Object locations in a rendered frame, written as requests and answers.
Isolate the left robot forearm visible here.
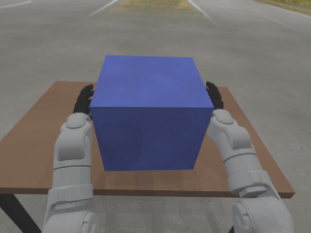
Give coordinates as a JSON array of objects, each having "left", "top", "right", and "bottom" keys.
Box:
[{"left": 41, "top": 113, "right": 93, "bottom": 233}]

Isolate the right robot upper arm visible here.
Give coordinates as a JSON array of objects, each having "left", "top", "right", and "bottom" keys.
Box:
[{"left": 231, "top": 196, "right": 295, "bottom": 233}]

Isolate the right robot forearm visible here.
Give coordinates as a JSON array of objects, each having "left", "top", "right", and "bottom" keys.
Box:
[{"left": 207, "top": 109, "right": 296, "bottom": 233}]

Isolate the left robot upper arm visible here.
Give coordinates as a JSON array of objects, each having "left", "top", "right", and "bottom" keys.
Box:
[{"left": 43, "top": 210, "right": 99, "bottom": 233}]

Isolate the right robot hand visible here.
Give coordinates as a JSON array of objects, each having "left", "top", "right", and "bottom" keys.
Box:
[{"left": 206, "top": 82, "right": 224, "bottom": 110}]

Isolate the left robot hand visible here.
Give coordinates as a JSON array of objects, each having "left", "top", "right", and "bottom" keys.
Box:
[{"left": 73, "top": 84, "right": 94, "bottom": 120}]

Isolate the carton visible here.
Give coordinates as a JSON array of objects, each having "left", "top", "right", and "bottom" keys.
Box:
[{"left": 89, "top": 55, "right": 215, "bottom": 172}]

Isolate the table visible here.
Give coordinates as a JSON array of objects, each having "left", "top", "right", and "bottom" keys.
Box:
[{"left": 0, "top": 81, "right": 295, "bottom": 233}]

